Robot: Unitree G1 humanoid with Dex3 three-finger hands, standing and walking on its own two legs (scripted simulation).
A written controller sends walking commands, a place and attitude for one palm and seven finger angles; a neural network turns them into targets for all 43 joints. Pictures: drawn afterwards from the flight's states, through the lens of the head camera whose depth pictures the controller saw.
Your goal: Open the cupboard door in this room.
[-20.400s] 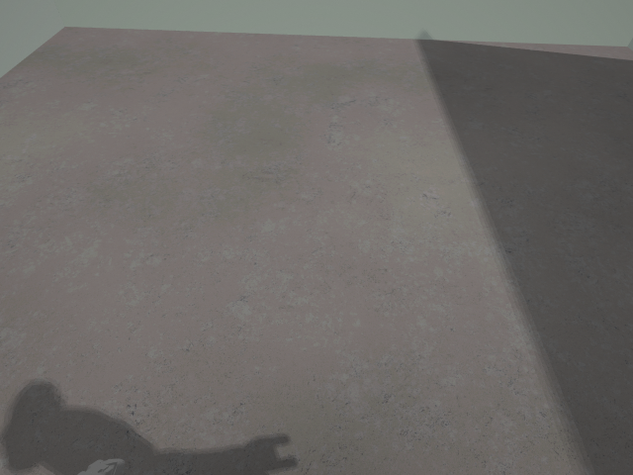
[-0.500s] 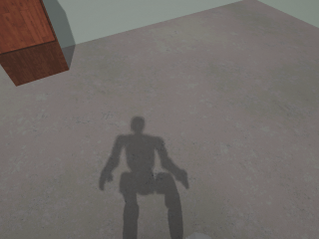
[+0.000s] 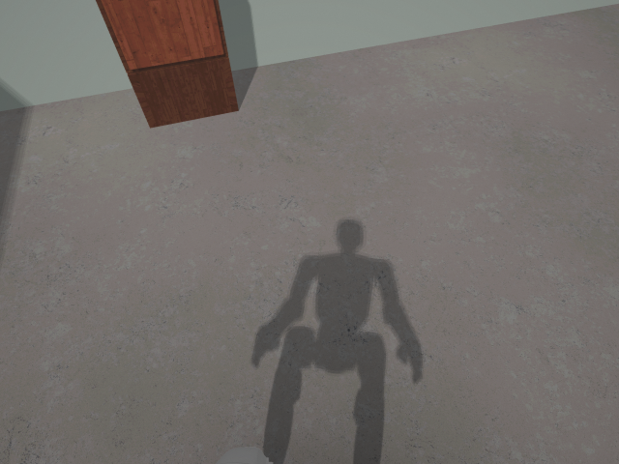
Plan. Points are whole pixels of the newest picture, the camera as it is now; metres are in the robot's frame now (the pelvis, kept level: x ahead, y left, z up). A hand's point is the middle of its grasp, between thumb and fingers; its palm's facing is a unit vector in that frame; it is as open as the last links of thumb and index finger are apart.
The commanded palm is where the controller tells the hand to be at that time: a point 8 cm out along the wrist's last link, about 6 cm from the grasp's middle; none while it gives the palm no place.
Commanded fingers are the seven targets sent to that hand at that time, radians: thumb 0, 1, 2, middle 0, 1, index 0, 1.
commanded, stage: turn or walk to find it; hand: left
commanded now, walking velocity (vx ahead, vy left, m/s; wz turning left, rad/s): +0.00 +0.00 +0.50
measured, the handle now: out of the picture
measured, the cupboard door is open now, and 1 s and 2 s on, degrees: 0 0 0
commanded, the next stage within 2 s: stand and wait in 1.68 s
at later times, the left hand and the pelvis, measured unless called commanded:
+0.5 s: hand out of the picture +0.12 +0.24 -0.14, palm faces +0.18 -0.96 -0.23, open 7.4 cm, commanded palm none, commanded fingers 0.00 0.90 0.90 -0.20 -0.30 -0.20 -0.30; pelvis +0.05 +0.02 +0.01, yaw +13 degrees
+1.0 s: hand out of the picture +0.04 +0.16 -0.16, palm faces +0.53 -0.82 -0.19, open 7.4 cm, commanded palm none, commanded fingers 0.00 0.90 0.90 -0.20 -0.30 -0.20 -0.30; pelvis +0.22 +0.06 +0.00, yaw +28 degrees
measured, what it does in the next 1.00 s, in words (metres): walks ahead, turning left: left foot, then right foot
